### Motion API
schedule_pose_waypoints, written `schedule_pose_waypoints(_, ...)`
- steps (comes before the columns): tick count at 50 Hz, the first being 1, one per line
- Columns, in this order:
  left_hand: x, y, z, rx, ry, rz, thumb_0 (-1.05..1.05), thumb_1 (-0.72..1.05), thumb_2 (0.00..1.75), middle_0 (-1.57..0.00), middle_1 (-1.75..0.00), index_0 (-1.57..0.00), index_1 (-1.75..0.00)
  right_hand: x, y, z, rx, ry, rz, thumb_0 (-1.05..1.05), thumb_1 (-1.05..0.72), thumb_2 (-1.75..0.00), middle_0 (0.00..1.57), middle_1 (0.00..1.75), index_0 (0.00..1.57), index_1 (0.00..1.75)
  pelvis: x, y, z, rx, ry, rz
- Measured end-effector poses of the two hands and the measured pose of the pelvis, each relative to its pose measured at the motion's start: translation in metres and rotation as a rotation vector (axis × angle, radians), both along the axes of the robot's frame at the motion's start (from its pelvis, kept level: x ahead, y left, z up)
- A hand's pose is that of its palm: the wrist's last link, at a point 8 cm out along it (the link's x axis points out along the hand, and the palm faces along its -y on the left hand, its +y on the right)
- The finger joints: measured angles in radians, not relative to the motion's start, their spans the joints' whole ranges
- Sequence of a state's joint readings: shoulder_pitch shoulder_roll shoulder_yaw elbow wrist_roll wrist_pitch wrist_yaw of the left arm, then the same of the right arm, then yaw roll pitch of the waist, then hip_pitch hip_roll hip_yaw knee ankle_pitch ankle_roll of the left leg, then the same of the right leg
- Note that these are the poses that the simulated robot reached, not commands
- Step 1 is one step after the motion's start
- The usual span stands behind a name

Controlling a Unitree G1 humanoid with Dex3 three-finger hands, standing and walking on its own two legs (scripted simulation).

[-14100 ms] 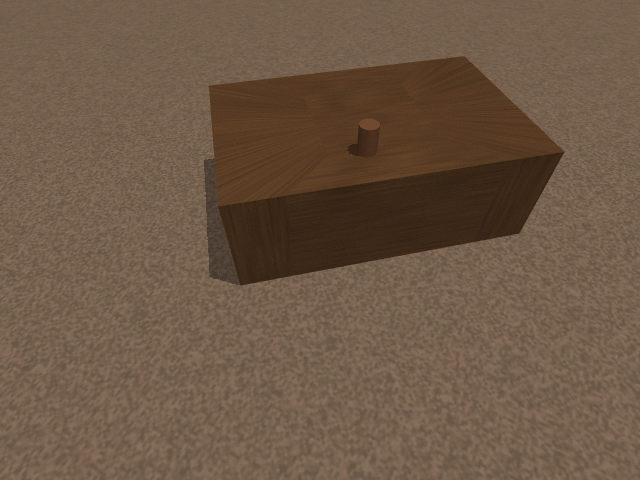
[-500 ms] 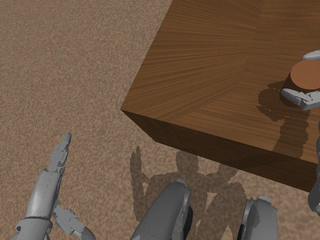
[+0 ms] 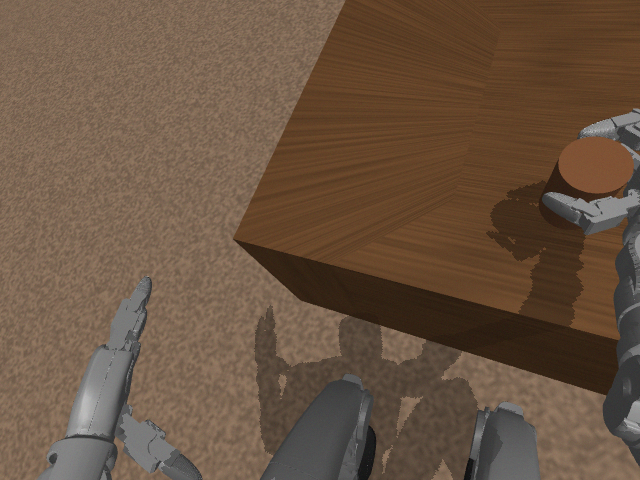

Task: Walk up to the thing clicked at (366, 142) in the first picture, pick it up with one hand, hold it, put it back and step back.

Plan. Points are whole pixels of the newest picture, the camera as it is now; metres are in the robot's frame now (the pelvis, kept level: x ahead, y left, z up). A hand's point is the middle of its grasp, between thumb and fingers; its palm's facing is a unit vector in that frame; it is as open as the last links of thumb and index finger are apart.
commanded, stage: lift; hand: right
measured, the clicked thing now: (580, 187) +0.51 -0.17 -0.04
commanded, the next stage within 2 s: hold in 1.48 s
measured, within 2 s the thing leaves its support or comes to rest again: neither
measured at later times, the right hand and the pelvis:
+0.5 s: hand (627, 199) +0.43 -0.18 +0.06, palm faces +0.07 +1.00 -0.03, open 10.1 cm; pelvis +0.01 +0.00 +0.05, yaw -2 degrees
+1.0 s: hand out of the picture +0.38 -0.18 +0.11, palm faces +0.09 +1.00 -0.01, open 10.1 cm; pelvis +0.02 +0.00 +0.09, yaw -3 degrees
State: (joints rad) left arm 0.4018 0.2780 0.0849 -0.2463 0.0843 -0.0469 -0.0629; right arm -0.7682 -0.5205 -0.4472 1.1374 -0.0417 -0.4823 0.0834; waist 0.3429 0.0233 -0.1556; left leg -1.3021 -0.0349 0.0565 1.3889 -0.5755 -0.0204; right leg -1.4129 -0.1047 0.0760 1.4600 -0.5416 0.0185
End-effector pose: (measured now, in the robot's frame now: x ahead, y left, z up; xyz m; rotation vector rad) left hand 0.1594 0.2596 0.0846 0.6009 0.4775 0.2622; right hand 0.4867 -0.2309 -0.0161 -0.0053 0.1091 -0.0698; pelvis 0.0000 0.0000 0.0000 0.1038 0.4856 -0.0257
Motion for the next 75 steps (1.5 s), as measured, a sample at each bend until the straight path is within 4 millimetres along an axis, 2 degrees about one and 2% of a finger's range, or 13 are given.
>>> schedule_pose_waypoints(4,0.000,0.001,0.005,-0.014,-0.010,-0.002,-0.01,-0.53,0.07,-0.05,-0.04,-0.05,-0.05,-0.008,0.000,0.010,-0.001,-0.003,0.006,-0.04,0.53,-1.02,0.70,1.11,0.83,1.18,0.002,0.001,0.008,-0.003,-0.014,-0.004)
schedule_pose_waypoints(10,0.002,-0.001,0.002,-0.067,0.001,0.001,-0.01,-0.53,0.07,-0.05,-0.04,-0.05,-0.05,-0.022,0.001,0.025,-0.001,-0.011,0.004,-0.04,0.54,-1.02,0.70,1.11,0.83,1.18,0.005,0.002,0.018,-0.011,-0.038,-0.008)
schedule_pose_waypoints(21,0.005,-0.003,-0.006,-0.177,0.035,0.012,-0.01,-0.53,0.07,-0.05,-0.04,-0.05,-0.05,-0.062,0.000,0.063,-0.009,-0.024,-0.001,-0.04,0.54,-1.03,0.70,1.11,0.83,1.18,0.012,0.001,0.042,-0.034,-0.101,-0.016)
schedule_pose_waypoints(32,0.016,0.005,0.010,-0.196,0.011,0.021,-0.01,-0.54,0.07,-0.05,-0.04,-0.04,-0.04,-0.101,-0.004,0.096,-0.006,-0.034,-0.010,-0.04,0.53,-1.03,0.70,1.10,0.83,1.18,0.015,0.001,0.067,-0.060,-0.183,-0.028)
schedule_pose_waypoints(42,0.013,-0.005,-0.007,-0.275,0.072,0.043,-0.01,-0.53,0.06,-0.04,-0.04,-0.04,-0.04,-0.126,-0.002,0.114,-0.015,-0.042,-0.003,-0.04,0.54,-1.03,0.70,1.10,0.83,1.17,0.018,0.000,0.079,-0.076,-0.222,-0.029)
schedule_pose_waypoints(51,0.025,0.002,0.005,-0.270,0.037,0.054,-0.01,-0.54,0.06,-0.04,-0.04,-0.04,-0.04,-0.137,0.001,0.134,-0.003,-0.073,-0.017,-0.04,0.54,-1.03,0.70,1.10,0.84,1.17,0.023,0.001,0.090,-0.088,-0.266,-0.028)
schedule_pose_waypoints(57,0.026,-0.004,0.001,-0.306,0.052,0.047,-0.01,-0.53,0.05,-0.04,-0.04,-0.04,-0.04,-0.143,0.003,0.139,-0.016,-0.067,0.004,-0.04,0.54,-1.03,0.71,1.09,0.84,1.17,0.024,0.002,0.094,-0.092,-0.278,-0.029)
schedule_pose_waypoints(63,0.023,0.002,0.002,-0.313,0.059,0.073,-0.01,-0.53,0.05,-0.04,-0.04,-0.04,-0.04,-0.152,0.003,0.144,-0.005,-0.054,-0.019,-0.04,0.54,-1.03,0.71,1.09,0.84,1.17,0.028,0.002,0.099,-0.096,-0.293,-0.028)
schedule_pose_waypoints(75,0.032,-0.003,0.006,-0.328,0.044,0.060,-0.01,-0.53,0.05,-0.04,-0.04,-0.04,-0.04,-0.158,0.008,0.155,-0.011,-0.071,-0.006,-0.04,0.54,-1.03,0.71,1.09,0.84,1.17,0.031,0.004,0.105,-0.101,-0.318,-0.028)
